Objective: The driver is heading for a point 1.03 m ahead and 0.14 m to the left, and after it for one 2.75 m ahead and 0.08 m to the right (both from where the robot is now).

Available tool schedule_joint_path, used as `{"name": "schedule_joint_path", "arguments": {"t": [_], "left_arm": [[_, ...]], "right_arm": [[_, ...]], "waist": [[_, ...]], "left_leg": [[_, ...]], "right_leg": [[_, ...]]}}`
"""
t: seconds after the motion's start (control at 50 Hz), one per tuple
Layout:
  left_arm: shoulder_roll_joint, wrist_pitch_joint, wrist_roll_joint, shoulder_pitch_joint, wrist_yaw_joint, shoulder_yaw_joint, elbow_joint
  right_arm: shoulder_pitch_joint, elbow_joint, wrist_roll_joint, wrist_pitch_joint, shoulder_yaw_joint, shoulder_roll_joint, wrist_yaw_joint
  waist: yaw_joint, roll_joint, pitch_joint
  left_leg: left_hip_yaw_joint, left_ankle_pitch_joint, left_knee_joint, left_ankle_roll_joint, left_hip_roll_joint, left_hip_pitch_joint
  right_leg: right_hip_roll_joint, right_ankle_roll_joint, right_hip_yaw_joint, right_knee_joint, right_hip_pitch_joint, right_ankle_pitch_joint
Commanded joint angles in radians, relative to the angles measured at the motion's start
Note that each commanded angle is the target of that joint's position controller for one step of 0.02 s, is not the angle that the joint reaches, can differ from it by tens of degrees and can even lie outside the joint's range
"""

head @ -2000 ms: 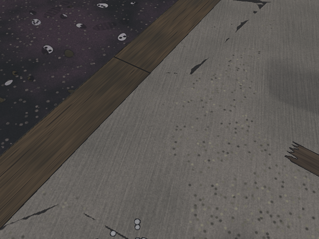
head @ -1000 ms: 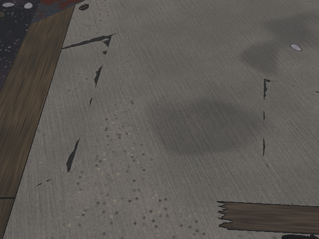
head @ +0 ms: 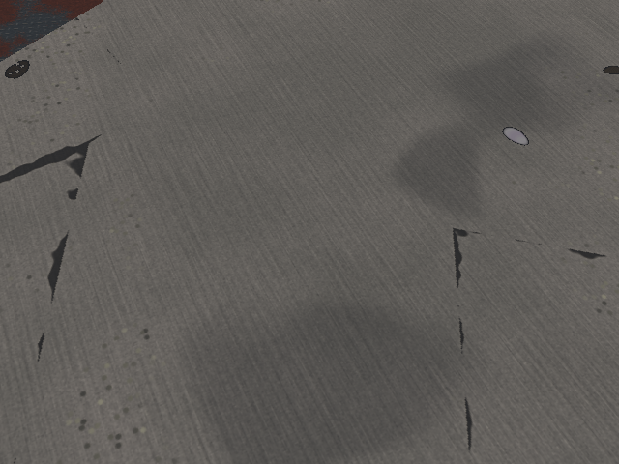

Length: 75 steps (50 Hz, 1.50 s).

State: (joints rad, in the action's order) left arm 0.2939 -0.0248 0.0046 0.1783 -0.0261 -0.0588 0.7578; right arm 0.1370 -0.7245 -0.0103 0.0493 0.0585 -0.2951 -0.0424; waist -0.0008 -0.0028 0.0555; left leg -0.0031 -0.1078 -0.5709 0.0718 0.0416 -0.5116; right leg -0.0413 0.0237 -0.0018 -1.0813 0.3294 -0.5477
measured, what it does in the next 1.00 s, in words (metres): steps on the spot, turning left: right foot, then left foot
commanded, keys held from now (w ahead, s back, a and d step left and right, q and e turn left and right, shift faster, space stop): q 0.42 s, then no key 0.40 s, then w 0.18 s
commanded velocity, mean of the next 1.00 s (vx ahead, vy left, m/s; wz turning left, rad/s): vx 0.05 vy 0.00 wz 0.35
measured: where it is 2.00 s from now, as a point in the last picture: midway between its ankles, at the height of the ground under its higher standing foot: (284, 445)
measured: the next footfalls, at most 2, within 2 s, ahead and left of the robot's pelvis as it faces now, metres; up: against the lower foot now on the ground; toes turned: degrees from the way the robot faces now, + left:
right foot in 0.38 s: +0.16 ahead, -0.15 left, +0.00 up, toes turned +18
left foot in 0.74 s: +0.05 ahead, +0.09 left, +0.00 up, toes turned +18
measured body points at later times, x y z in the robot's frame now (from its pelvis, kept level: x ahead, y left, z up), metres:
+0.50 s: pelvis +0.07 -0.05 +0.02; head +0.10 -0.07 +0.47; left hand +0.11 +0.26 -0.07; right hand +0.31 -0.28 -0.08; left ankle +0.05 +0.08 -0.65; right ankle +0.12 -0.16 -0.72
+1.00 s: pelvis +0.09 -0.03 +0.02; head +0.08 -0.02 +0.47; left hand +0.09 +0.27 -0.10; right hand +0.29 -0.22 -0.09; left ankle +0.01 +0.08 -0.72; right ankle +0.11 -0.14 -0.69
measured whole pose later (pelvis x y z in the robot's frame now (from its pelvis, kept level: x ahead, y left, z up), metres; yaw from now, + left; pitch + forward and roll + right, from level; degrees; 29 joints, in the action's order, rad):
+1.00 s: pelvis +0.09 -0.03 +0.02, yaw +21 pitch +0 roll +0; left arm 0.29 -0.03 -0.02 0.24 0.00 -0.05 0.81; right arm 0.26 -0.70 0.00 0.00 0.03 -0.23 0.01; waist 0.00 0.01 -0.02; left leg -0.05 -0.32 -0.50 0.02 0.01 -0.19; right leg 0.02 -0.02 0.03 -0.78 0.34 -0.48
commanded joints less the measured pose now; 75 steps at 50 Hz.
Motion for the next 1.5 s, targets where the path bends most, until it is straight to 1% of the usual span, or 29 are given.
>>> {"name": "schedule_joint_path", "arguments": {"t": [0.02, 0.1, 0.28, 0.34, 0.36, 0.38, 0.4, 0.42, 0.44, 0.48, 0.62, 0.7, 0.72, 0.74, 0.76, 0.78, 0.8, 0.86, 0.9, 0.96, 1.02, 1.08, 1.12, 1.14, 1.16, 1.18, 1.22, 1.32, 1.5], "left_arm": [[0.112, 0.004, -0.012, 0.04, -0.001, -0.023, -0.067], [0.085, 0.031, 0.005, 0.043, -0.021, -0.024, -0.073], [0.08, 0.007, -0.006, -0.015, -0.011, -0.024, -0.083], [0.083, -0.011, -0.013, 0.035, 0.003, -0.032, -0.069], [0.104, -0.015, -0.009, 0.064, 0.005, -0.041, -0.06], [0.176, -0.011, 0.011, 0.086, 0.0, -0.058, -0.067], [0.247, 0.002, 0.044, 0.055, -0.001, -0.075, -0.062], [0.189, -0.002, 0.053, 0.004, -0.003, -0.062, -0.099], [0.137, -0.003, 0.04, -0.039, -0.009, -0.047, -0.115], [0.101, -0.001, 0.005, -0.069, -0.011, -0.034, -0.12], [0.127, 0.023, 0.002, -0.009, -0.009, -0.036, -0.091], [0.136, 0.029, -0.023, -0.003, 0.002, -0.033, -0.068], [0.119, 0.022, -0.028, 0.036, 0.004, -0.026, -0.049], [0.094, 0.01, -0.007, 0.064, 0.01, -0.015, -0.045], [0.039, -0.01, 0.026, 0.091, 0.022, 0.003, -0.056], [0.044, -0.012, 0.03, 0.034, 0.019, 0.007, -0.056], [0.072, -0.01, 0.026, -0.005, 0.018, 0.001, -0.052], [0.076, 0.006, 0.015, -0.004, 0.011, -0.002, -0.027], [0.075, 0.0, -0.006, -0.027, 0.012, -0.005, -0.034], [0.09, -0.033, -0.031, -0.076, 0.026, -0.017, -0.062], [0.072, -0.06, -0.036, -0.06, 0.052, -0.013, -0.05], [0.059, -0.069, -0.023, 0.073, 0.068, -0.013, 0.019], [0.088, -0.062, -0.023, 0.229, 0.059, -0.027, 0.071], [0.173, -0.063, -0.018, 0.33, 0.046, -0.041, 0.074], [0.26, -0.07, -0.004, 0.345, 0.056, -0.058, 0.065], [0.195, -0.078, -0.004, 0.258, 0.056, -0.039, 0.04], [0.137, -0.082, -0.001, 0.177, 0.05, -0.018, 0.018], [0.107, -0.077, -0.004, 0.206, 0.04, -0.002, 0.034], [0.13, -0.039, -0.01, 0.293, 0.013, -0.001, 0.095]], "right_arm": [[0.059, 0.083, 0.022, -0.014, 0.039, -0.139, 0.018], [0.007, 0.114, -0.001, -0.042, 0.045, -0.149, 0.043], [0.013, 0.147, 0.014, -0.081, 0.063, -0.169, 0.073], [-0.002, 0.158, 0.025, -0.094, 0.061, -0.161, 0.073], [0.008, 0.159, 0.031, -0.098, 0.057, -0.146, 0.075], [0.041, 0.163, 0.027, -0.098, 0.044, -0.097, 0.073], [0.03, 0.202, 0.035, -0.087, 0.047, -0.096, 0.068], [0.043, 0.182, 0.013, -0.074, 0.072, -0.178, 0.064], [0.065, 0.152, 0.02, -0.077, 0.084, -0.198, 0.062], [0.101, 0.118, 0.015, -0.098, 0.073, -0.144, 0.07], [-0.006, 0.163, 0.019, -0.094, 0.021, -0.038, 0.059], [0.058, 0.126, 0.021, -0.091, 0.026, -0.055, 0.051], [0.065, 0.121, 0.015, -0.09, 0.027, -0.067, 0.051], [0.077, 0.131, 0.007, -0.09, 0.031, -0.112, 0.058], [0.049, 0.135, -0.007, -0.095, 0.043, -0.181, 0.067], [0.012, 0.135, -0.012, -0.089, 0.021, -0.092, 0.057], [-0.01, 0.135, -0.016, -0.079, 0.009, -0.051, 0.048], [0.038, 0.106, -0.008, -0.064, 0.015, -0.083, 0.048], [0.105, 0.089, 0.005, -0.067, 0.03, -0.141, 0.054], [0.173, 0.066, 0.014, -0.041, 0.033, -0.147, 0.064], [0.123, 0.074, 0.031, -0.024, 0.031, -0.128, 0.062], [0.055, 0.081, 0.039, -0.032, 0.034, -0.136, 0.048], [0.063, 0.077, 0.025, -0.028, 0.013, -0.067, 0.043], [0.049, 0.1, 0.005, -0.018, -0.011, 0.013, 0.04], [0.063, 0.146, 0.037, -0.001, 0.004, -0.033, 0.049], [0.063, 0.127, 0.056, 0.014, 0.023, -0.104, 0.052], [0.06, 0.095, 0.043, 0.027, 0.027, -0.1, 0.047], [0.031, 0.086, 0.021, 0.021, 0.025, -0.055, 0.031], [-0.218, 0.166, 0.024, 0.051, -0.004, 0.0, -0.013]], "waist": [[-0.021, -0.01, -0.243], [0.023, -0.113, -0.171], [-0.021, -0.156, -0.184], [0.012, -0.166, -0.173], [0.025, -0.147, -0.17], [0.008, 0.001, -0.184], [-0.028, 0.314, -0.122], [-0.015, 0.243, -0.122], [-0.028, 0.158, -0.123], [-0.03, 0.116, -0.102], [0.033, 0.206, -0.135], [0.006, 0.198, -0.121], [0.004, 0.17, -0.115], [0.02, 0.082, -0.159], [0.075, -0.145, -0.181], [0.042, -0.17, -0.18], [0.032, -0.128, -0.145], [0.005, -0.136, -0.096], [-0.033, -0.192, -0.001], [-0.062, -0.232, 0.073], [-0.034, -0.148, 0.038], [0.047, -0.11, -0.038], [0.107, -0.041, -0.073], [0.13, 0.199, -0.102], [0.113, 0.349, -0.102], [0.087, 0.202, -0.015], [0.053, 0.108, 0.036], [0.045, 0.081, 0.007], [0.094, 0.076, 0.059]], "left_leg": [[-0.43, 0.218, 0.216, 0.214, -0.295, 0.439], [-0.35, 0.073, 0.279, 0.166, -0.192, 0.197], [-0.455, -0.155, 0.251, 0.129, -0.164, 0.213], [-0.487, -0.11, 0.199, 0.099, -0.139, 0.216], [-0.467, -0.141, 0.159, 0.065, -0.102, 0.174], [-0.367, -0.321, -0.013, 0.008, -0.025, 0.066], [-0.137, -0.478, -0.228, -0.048, 0.13, -0.119], [-0.16, -0.478, -0.456, -0.087, 0.055, -0.129], [-0.163, -0.42, -0.542, -0.099, 0.049, -0.108], [-0.149, -0.338, -0.645, -0.135, 0.047, -0.122], [-0.039, -0.341, -0.246, -0.165, -0.02, 0.065], [0.028, -0.118, 0.148, -0.119, -0.008, 0.271], [0.0, -0.003, 0.259, -0.089, -0.019, 0.357], [-0.113, 0.173, 0.234, -0.055, -0.114, 0.489], [-0.229, 0.359, 0.159, 0.027, -0.236, 0.52], [-0.241, 0.24, 0.173, 0.092, -0.255, 0.39], [-0.209, 0.104, 0.18, 0.063, -0.201, 0.36], [-0.189, -0.235, 0.219, 0.019, -0.143, 0.311], [-0.323, -0.583, 0.319, 0.083, -0.216, 0.296], [-0.512, -0.596, 0.394, 0.173, -0.343, 0.354], [-0.42, -0.434, 0.382, 0.148, -0.316, 0.399], [-0.24, -0.287, 0.305, 0.101, -0.217, 0.22], [-0.161, -0.305, 0.125, 0.043, -0.147, 0.074], [-0.039, -0.372, -0.244, -0.041, -0.042, -0.053], [-0.056, -0.496, -0.475, -0.061, 0.024, -0.247], [-0.112, -0.429, -0.586, -0.044, -0.055, -0.33], [-0.088, -0.231, -0.579, -0.021, -0.118, -0.34], [-0.032, -0.002, -0.436, -0.061, -0.145, -0.282], [0.046, 0.234, 0.03, -0.067, -0.06, -0.087]], "right_leg": [[0.046, 0.007, -0.1, -0.222, 0.333, 0.026], [0.042, 0.025, -0.072, 0.04, 0.185, 0.132], [0.012, 0.045, -0.1, 0.354, 0.102, 0.222], [0.0, 0.011, -0.076, 0.579, -0.014, 0.297], [0.04, -0.011, -0.089, 0.681, -0.102, 0.358], [0.239, -0.082, -0.252, 0.749, -0.205, 0.359], [0.408, -0.237, -0.491, 0.81, -0.177, 0.515], [0.452, -0.289, -0.51, 0.801, -0.14, 0.565], [0.392, -0.255, -0.408, 0.774, -0.124, 0.588], [0.304, -0.206, -0.277, 0.741, -0.147, 0.62], [0.27, -0.232, -0.154, 0.708, -0.221, 0.729], [0.263, -0.214, -0.157, 0.658, -0.176, 0.733], [0.245, -0.169, -0.149, 0.648, -0.134, 0.686], [0.21, -0.098, -0.117, 0.603, -0.058, 0.563], [0.114, -0.024, -0.017, 0.548, 0.021, 0.342], [0.112, 0.016, -0.015, 0.592, -0.058, 0.259], [0.108, 0.03, -0.01, 0.604, -0.089, 0.327], [0.064, 0.029, 0.047, 0.557, -0.083, 0.269], [0.025, 0.004, 0.082, 0.439, 0.069, 0.144], [0.087, -0.058, -0.011, 0.229, 0.279, 0.011], [0.116, -0.094, -0.013, 0.326, 0.254, 0.053], [0.035, -0.075, 0.08, 0.547, -0.136, 0.359], [0.057, -0.075, 0.021, 0.585, -0.363, 0.326], [0.281, -0.147, -0.299, 0.739, -0.45, 0.219], [0.439, -0.3, -0.711, 0.901, -0.464, -0.063], [0.444, -0.307, -0.706, 0.926, -0.411, -0.201], [0.354, -0.242, -0.499, 0.921, -0.354, -0.044], [0.251, -0.208, -0.217, 0.946, -0.338, 0.454], [0.224, -0.18, -0.045, 0.9, -0.307, 0.815]]}}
